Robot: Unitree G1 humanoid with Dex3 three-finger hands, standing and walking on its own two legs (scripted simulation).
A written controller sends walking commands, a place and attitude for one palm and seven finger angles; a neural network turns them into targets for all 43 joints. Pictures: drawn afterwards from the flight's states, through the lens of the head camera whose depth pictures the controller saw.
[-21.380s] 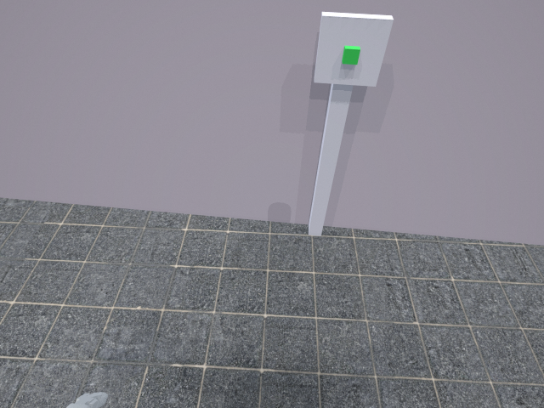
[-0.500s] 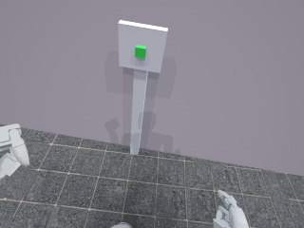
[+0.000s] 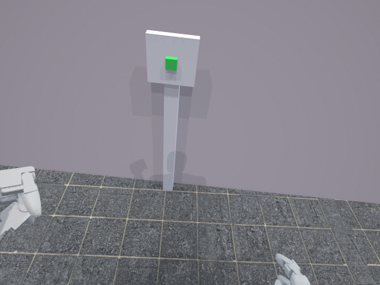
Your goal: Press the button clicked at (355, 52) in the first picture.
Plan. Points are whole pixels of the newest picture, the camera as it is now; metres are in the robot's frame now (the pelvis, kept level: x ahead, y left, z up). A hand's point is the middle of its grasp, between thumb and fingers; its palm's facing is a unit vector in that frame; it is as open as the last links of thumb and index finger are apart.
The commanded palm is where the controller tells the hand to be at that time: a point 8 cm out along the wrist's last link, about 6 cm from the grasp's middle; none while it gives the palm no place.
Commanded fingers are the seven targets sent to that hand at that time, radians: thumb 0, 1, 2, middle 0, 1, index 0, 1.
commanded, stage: stop stepping back and stand still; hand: left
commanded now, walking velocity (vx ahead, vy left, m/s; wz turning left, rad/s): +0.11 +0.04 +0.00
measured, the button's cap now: (171, 63) +0.80 +0.11 +0.10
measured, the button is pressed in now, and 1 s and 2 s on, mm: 0 0 0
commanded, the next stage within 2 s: let the arm hang, fingers relaxed in 0.34 s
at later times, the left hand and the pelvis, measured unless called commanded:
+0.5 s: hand (38, 212) +0.20 +0.26 +0.12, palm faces +0.35 -0.81 -0.47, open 3.0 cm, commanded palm none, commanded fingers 0.00 0.90 0.90 -1.15 -1.34 -1.15 -1.34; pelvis +0.00 +0.01 -0.01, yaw +3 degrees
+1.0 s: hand out of the picture -0.06 +0.22 -0.16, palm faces +0.09 -0.96 -0.25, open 5.3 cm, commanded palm none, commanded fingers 0.00 0.90 0.90 -0.24 -0.34 -0.24 -0.34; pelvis -0.01 +0.02 +0.01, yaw +4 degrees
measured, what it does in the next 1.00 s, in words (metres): steps on the spot: left foot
